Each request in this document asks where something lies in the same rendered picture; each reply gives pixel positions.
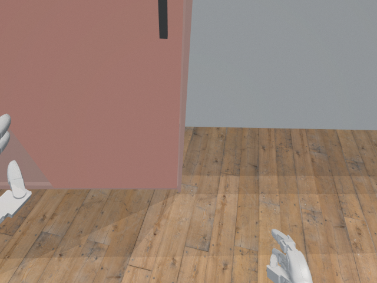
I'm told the wardrobe door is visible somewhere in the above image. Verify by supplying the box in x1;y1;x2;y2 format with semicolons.
0;0;183;188
0;128;49;182

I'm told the right robot hand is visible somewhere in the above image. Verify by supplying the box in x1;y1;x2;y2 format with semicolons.
267;229;313;283

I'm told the left robot hand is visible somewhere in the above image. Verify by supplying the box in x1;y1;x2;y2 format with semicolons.
0;114;32;224

